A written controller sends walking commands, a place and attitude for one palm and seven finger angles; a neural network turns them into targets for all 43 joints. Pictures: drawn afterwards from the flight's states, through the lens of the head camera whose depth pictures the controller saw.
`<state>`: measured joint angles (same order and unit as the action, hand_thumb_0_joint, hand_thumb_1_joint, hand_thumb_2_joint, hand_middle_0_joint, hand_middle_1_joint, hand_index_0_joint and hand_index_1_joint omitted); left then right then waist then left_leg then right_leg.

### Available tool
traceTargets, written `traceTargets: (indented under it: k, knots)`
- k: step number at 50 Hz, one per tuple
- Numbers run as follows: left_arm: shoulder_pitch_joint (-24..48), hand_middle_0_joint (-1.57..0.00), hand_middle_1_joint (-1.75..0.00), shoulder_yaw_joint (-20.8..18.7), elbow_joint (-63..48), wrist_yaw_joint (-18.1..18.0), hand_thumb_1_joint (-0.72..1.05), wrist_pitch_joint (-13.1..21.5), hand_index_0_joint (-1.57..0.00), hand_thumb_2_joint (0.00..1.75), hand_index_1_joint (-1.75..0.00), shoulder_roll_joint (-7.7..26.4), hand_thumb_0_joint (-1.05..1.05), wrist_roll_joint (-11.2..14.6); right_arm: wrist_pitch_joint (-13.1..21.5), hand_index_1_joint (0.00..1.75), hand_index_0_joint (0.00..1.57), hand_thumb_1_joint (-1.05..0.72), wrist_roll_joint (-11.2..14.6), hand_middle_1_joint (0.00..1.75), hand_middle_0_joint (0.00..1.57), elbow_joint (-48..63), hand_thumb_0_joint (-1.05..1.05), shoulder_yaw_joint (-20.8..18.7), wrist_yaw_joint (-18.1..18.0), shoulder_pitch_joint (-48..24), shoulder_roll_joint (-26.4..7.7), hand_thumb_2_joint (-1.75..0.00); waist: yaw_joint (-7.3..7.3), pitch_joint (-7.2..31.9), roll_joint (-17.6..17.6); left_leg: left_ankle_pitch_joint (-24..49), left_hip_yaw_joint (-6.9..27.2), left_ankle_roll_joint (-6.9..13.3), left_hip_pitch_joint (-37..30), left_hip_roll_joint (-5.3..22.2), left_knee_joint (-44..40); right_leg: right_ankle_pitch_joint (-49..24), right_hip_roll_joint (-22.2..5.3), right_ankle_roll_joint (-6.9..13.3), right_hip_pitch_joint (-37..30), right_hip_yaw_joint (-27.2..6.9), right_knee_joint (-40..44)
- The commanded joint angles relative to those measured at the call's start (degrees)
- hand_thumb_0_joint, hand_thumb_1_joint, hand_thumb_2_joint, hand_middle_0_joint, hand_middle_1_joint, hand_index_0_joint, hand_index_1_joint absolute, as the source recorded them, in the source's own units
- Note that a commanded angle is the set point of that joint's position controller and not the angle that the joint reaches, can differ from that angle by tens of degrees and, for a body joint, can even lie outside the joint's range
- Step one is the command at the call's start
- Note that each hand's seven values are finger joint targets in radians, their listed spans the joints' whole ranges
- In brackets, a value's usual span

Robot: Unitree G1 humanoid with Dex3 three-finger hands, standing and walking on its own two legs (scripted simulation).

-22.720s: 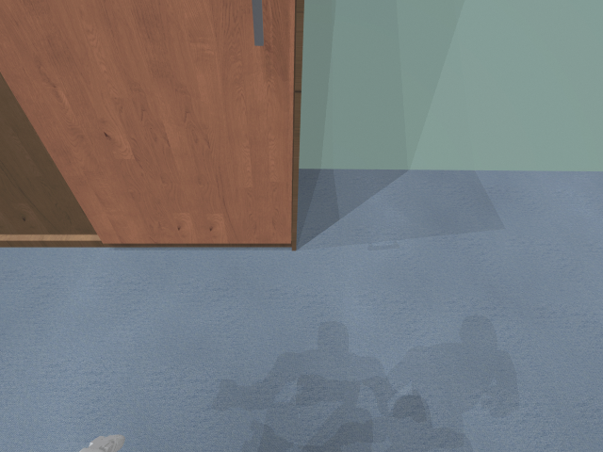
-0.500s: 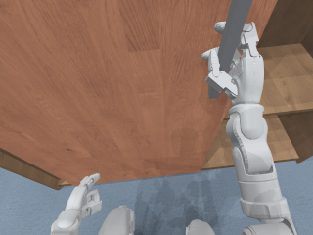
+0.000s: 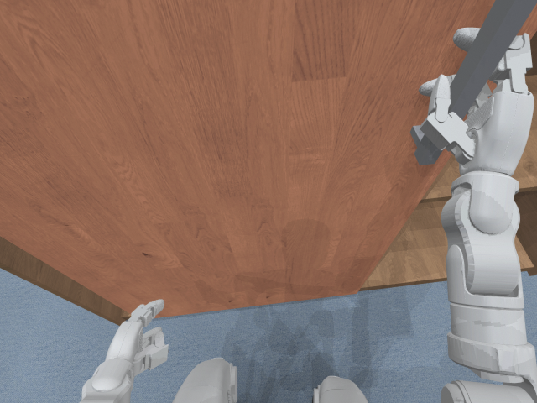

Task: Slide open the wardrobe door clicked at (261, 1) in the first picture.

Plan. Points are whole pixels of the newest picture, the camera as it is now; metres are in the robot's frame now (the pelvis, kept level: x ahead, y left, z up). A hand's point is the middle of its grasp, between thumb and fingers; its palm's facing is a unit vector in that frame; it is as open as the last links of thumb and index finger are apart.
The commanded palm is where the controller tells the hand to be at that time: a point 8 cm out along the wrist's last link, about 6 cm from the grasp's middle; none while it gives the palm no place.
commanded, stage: stop walking and hold the door there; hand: right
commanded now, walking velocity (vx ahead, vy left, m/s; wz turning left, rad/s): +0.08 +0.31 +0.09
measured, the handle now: (461, 69) +0.42 -0.23 +0.24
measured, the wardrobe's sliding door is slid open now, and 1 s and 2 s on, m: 0.68 0.68 0.68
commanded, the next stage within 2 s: none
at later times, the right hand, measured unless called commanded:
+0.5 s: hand (439, 112) +0.38 -0.21 +0.21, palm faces +0.47 +0.85 -0.24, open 6.2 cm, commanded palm +0.34 -0.24 +0.19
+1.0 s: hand (439, 113) +0.38 -0.21 +0.21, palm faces +0.49 +0.83 -0.26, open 6.0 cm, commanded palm +0.34 -0.24 +0.19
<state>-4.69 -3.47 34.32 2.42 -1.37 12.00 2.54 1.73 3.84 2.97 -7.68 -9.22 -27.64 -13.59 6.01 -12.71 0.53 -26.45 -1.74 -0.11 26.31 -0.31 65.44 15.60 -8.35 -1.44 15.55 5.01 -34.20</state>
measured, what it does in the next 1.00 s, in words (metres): steps on the spot: left foot, then right foot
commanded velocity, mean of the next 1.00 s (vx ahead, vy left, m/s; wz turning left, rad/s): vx -0.02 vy -0.09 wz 0.00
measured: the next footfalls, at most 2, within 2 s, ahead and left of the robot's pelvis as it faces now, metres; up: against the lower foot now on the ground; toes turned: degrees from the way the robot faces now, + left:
left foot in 0.22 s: +0.09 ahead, +0.24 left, +0.00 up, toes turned +8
right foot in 0.44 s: +0.10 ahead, -0.01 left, +0.00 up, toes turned +2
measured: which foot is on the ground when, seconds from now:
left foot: up 0.00-0.20, down 0.22-0.50, up 0.52-0.66, down 0.68-1.00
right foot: down 0.00-0.22, up 0.24-0.42, down 0.44-1.00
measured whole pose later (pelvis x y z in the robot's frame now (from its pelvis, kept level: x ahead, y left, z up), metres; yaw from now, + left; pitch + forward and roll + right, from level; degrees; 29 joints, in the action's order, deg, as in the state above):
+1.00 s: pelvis -0.02 +0.09 +0.01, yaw +11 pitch -1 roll +1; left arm -16.4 -0.4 42.7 -6.0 3.0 16.4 2.9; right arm 10.2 1.9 -31.5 -28.2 -7.2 -20.8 -34.1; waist -1.0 0.2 2.5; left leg -11.2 -3.1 -1.0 14.0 1.3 25.8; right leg 9.6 -4.7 0.6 17.7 7.2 -27.9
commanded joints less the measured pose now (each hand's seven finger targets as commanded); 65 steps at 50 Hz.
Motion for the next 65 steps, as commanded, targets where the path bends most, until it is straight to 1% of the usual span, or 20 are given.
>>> traceTargets:
  k: [1, 2, 3, 6, 9, 10, 11, 13, 18, 21, 23, 25, 26, 29, 31, 34, 38, 44, 59, 65]
  knots:
    - [3.9, -0.2, -0.3, -2.2, -9.0, 0.3, 0.9, 3.4, -0.2, 0.9, -0.3, 7.5, 0.0, 0.5, 7.8, 1.4, 0.45, -0.9, 0.5, 1.4, 0.45, 22.0, 0.0, 15.2, 5.8, -27.3, 4.1, -0.9, -7.5, 28.0, 14.9, 2.6, 0.4, -0.9, 6.6, 2.8, -0.1, -33.2, -16.8, 10.2, -23.3, -6.8, 9.8]
    - [0.0, -0.2, -0.3, -2.8, -4.6, -1.8, 0.9, 1.6, -0.2, 0.9, -0.3, 10.8, 0.0, 0.0, 7.0, 1.4, 0.45, -0.9, -1.4, 1.4, 0.45, 0.2, 0.0, -17.2, 2.5, -13.1, -28.1, -0.9, -6.06, 29.0, 16.4, 1.7, -1.5, -2.2, 5.3, 1.3, -1.2, -33.0, -16.4, 9.9, -21.3, -4.6, 11.2]
    - [0.9, -0.2, -0.3, -2.0, -6.9, -1.8, 0.9, 1.0, -0.2, 0.9, -0.3, 9.4, 0.0, -0.5, 6.6, 1.4, 0.45, -0.9, -0.3, 1.4, 0.45, 3.8, 0.0, -9.1, 3.6, -13.2, -18.6, -0.9, -5.75, 27.9, 17.7, 1.5, -2.0, -1.4, 1.3, 1.4, -7.5, -31.5, -15.0, 9.3, -18.0, -4.0, 8.9]
    - [1.6, -0.2, -0.3, -0.9, -7.7, -2.9, 0.9, 3.7, -0.2, 0.9, -0.3, 9.7, 0.0, 0.6, 7.5, 1.4, 0.45, -0.9, 0.5, 1.4, 0.45, 4.0, 0.0, -9.9, 3.8, -14.4, -19.8, -0.9, -6.13, 25.9, 23.0, 4.0, -5.9, -1.5, -8.8, -0.5, -23.6, -23.5, -12.7, 5.9, -12.4, 2.3, 6.9]
    - [-0.7, -0.2, -0.3, 0.0, -6.7, -4.0, 0.9, 5.9, -0.2, 0.9, -0.3, 9.6, 0.0, 1.3, 7.3, 1.4, 0.45, -0.9, -0.8, 1.4, 0.45, -3.6, 0.0, -15.8, 3.6, -8.7, -26.9, -0.9, -5.77, 24.4, 8.4, 23.0, -4.2, -1.9, -19.1, 0.3, -43.3, -10.3, -4.4, 2.3, -7.9, 3.9, -4.8]
    - [-0.5, -0.2, -0.3, 0.5, -6.1, -4.6, 0.9, 6.4, -0.2, 0.9, -0.3, 8.9, 0.0, 1.0, 7.6, 1.4, 0.45, -0.9, -1.4, 1.4, 0.45, -6.2, 0.0, -18.7, 3.1, -8.1, -30.3, -0.9, -6.29, 23.8, 0.5, 34.4, 1.0, -0.3, -23.8, 5.4, -44.9, -3.5, -0.7, 1.6, -1.3, 4.0, -10.7]
    - [0.7, -0.2, -0.3, 1.1, -5.7, -5.1, 0.9, 6.8, -0.2, 0.9, -0.3, 7.7, 0.0, 0.7, 8.0, 1.4, 0.45, -0.9, -2.1, 1.4, 0.45, -7.9, 0.0, -22.0, 2.6, -7.5, -35.1, -0.9, -6.67, 23.9, -7.6, 51.8, 13.0, 3.5, -27.9, 13.9, -43.9, 12.5, 4.0, 0.3, 7.5, 4.1, -17.6]
    - [0.0, -0.2, -0.3, 0.4, -6.0, -5.9, 0.9, 7.3, -0.2, 0.9, -0.3, 9.3, 0.0, 0.9, 6.5, 1.4, 0.45, -0.9, -0.8, 1.4, 0.45, -6.2, 0.0, -21.3, 2.4, -7.8, -32.7, -0.9, -4.85, 25.3, -22.2, 42.8, 24.9, 6.8, -22.9, 19.2, -47.4, 16.5, 5.9, 0.0, 7.8, -5.7, -23.8]
    - [1.2, -0.2, -0.3, 0.2, -2.0, -7.4, 0.9, 7.5, -0.2, 0.9, -0.3, 10.3, 0.0, -0.4, 8.3, 1.4, 0.45, -0.9, -2.3, 1.4, 0.45, -10.2, 0.0, -28.2, 0.7, -3.0, -35.8, -0.9, -5.4, 26.8, -15.8, 48.8, 12.5, 5.7, -25.5, 17.9, -43.6, 9.6, 7.0, 1.3, 2.3, -4.2, -3.3]
    - [0.0, -0.2, -0.3, -0.4, -2.3, -7.6, 0.9, 7.0, -0.2, 0.9, -0.3, 10.4, 0.0, -0.1, 9.5, 1.4, 0.45, -0.9, -2.3, 1.4, 0.45, -6.8, 0.0, -23.0, 0.9, -4.2, -31.5, -0.9, -6.49, 28.0, -6.1, 38.6, 9.1, 3.7, -22.1, 14.4, -41.0, -7.8, 5.5, 1.3, -7.4, -2.5, 11.5]
    - [-1.0, -0.2, -0.3, -1.1, -3.2, -7.4, 0.9, 7.1, -0.2, 0.9, -0.3, 12.0, 0.0, 0.4, 9.4, 1.4, 0.45, -0.9, -2.2, 1.4, 0.45, -5.0, 0.0, -19.0, 1.4, -5.7, -28.8, -0.9, -5.39, 26.1, 2.0, 27.1, 6.9, 1.4, -17.3, 8.4, -38.2, -16.9, -2.1, 3.3, -9.0, -7.0, 15.0]
    - [-1.1, -0.2, -0.3, 0.1, -4.0, -7.4, 0.9, 7.0, -0.2, 0.9, -0.3, 11.3, 0.0, 0.3, 9.4, 1.4, 0.45, -0.9, -3.2, 1.4, 0.45, -7.1, 0.0, -18.2, 1.3, -2.6, -28.6, -0.9, -5.77, 22.4, 17.2, 5.2, 0.7, -0.4, -11.5, 3.9, -28.1, -9.3, -8.0, 6.1, -4.4, -12.3, 21.7]
    - [-1.0, -0.2, -0.3, 0.3, -4.2, -7.5, 0.9, 7.4, -0.2, 0.9, -0.3, 10.7, 0.0, -0.2, 9.5, 1.4, 0.45, -0.9, -3.5, 1.4, 0.45, -7.0, 0.0, -18.1, 0.8, -3.9, -29.2, -0.9, -5.76, 20.5, 17.3, 2.1, 1.2, -0.1, -11.5, 3.6, -22.5, -5.6, -8.9, 7.6, -0.1, -14.2, 23.7]
    - [-3.2, -0.2, -0.3, 0.1, -3.0, -8.1, 0.9, 7.8, -0.2, 0.9, -0.3, 12.0, 0.0, 0.4, 8.7, 1.4, 0.45, -0.9, -3.0, 1.4, 0.45, -10.6, 0.0, -21.3, 0.2, -2.9, -33.5, -0.9, -5.25, 20.7, 8.3, 5.9, -0.4, -0.7, -12.4, 4.7, -29.3, -10.2, -7.4, 7.9, -2.6, -9.7, 18.2]
    - [-3.5, -0.2, -0.3, 0.7, -3.1, -8.0, 0.9, 8.2, -0.2, 0.9, -0.3, 12.2, 0.0, 0.4, 8.3, 1.4, 0.45, -0.9, -2.9, 1.4, 0.45, -10.8, 0.0, -17.6, 0.8, -5.5, -29.9, -0.9, -6.05, 21.0, 10.0, 9.4, -1.7, -0.6, -15.4, 4.3, -37.5, -4.0, -5.8, 5.7, -1.9, -8.5, 16.5]
    - [-4.5, -0.2, -0.3, 1.0, -1.9, -8.5, 0.9, 8.1, -0.2, 0.9, -0.3, 12.8, 0.0, -0.1, 7.9, 1.4, 0.45, -0.9, -3.3, 1.4, 0.45, -16.8, 0.0, -21.7, 0.3, -5.2, -35.8, -0.9, -6.61, 20.0, 9.9, 14.3, 0.8, 0.4, -19.2, 6.6, -44.1, 6.8, -2.8, 3.4, 2.6, -7.2, 15.1]
    - [-5.2, -0.2, -0.3, 0.5, -1.6, -8.7, 0.9, 7.8, -0.2, 0.9, -0.3, 12.5, 0.0, 0.1, 7.8, 1.4, 0.45, -0.9, -2.8, 1.4, 0.45, -20.4, 0.0, -21.2, 0.2, -8.8, -35.0, -0.9, -6.77, 19.8, -0.2, 3.4, 6.6, 1.4, -10.3, 7.6, -47.7, 11.1, -0.5, 2.9, -1.1, -5.8, 12.3]
    - [-6.4, -0.2, -0.3, 0.2, 0.2, -9.3, 0.9, 7.3, -0.2, 0.9, -0.3, 13.3, 0.0, 0.4, 8.1, 1.4, 0.45, -0.9, -2.9, 1.4, 0.45, -27.5, 0.0, -24.8, 0.5, -7.8, -39.9, -0.9, -6.61, 20.8, 0.0, 8.7, 5.3, 0.6, -11.1, 7.6, -47.0, 4.3, -1.1, 3.3, -3.0, -5.7, 12.3]
    - [-6.5, -0.2, -0.3, -0.1, 0.0, -9.3, 0.9, 6.9, -0.2, 0.9, -0.3, 13.4, 0.0, 0.9, 8.8, 1.4, 0.45, -0.9, -2.6, 1.4, 0.45, -30.9, 0.0, -24.2, 1.4, -6.2, -39.3, -0.9, -6.5, 17.8, 1.2, 9.3, 4.8, 0.2, -9.1, 6.6, -47.4, 3.3, -0.8, 3.2, -3.4, -4.8, 12.7]
    - [-5.1, -0.2, -0.3, -0.6, -0.9, -8.4, 0.9, 5.8, -0.2, 0.9, -0.3, 12.9, 0.0, 0.4, 9.7, 1.4, 0.45, -0.9, -2.8, 1.4, 0.45, -28.3, 0.0, -22.9, 1.7, -9.0, -38.6, -0.9, -6.53, 18.0, -6.0, 11.0, 11.9, 3.5, -10.3, 16.6, -50.0, 1.8, 5.0, 2.7, -0.1, -3.4, 2.0]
